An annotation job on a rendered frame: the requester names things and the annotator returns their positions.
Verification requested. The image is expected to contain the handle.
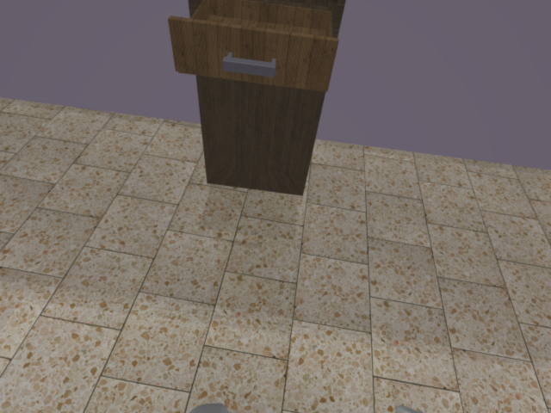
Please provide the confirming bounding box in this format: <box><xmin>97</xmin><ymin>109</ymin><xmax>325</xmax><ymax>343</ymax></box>
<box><xmin>222</xmin><ymin>52</ymin><xmax>276</xmax><ymax>77</ymax></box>

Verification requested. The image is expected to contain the cabinet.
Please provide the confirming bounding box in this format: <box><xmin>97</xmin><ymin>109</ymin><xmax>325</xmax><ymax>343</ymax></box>
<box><xmin>189</xmin><ymin>0</ymin><xmax>346</xmax><ymax>196</ymax></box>

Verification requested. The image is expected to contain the drawer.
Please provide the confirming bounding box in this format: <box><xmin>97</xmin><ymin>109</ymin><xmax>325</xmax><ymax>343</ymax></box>
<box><xmin>168</xmin><ymin>0</ymin><xmax>338</xmax><ymax>92</ymax></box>

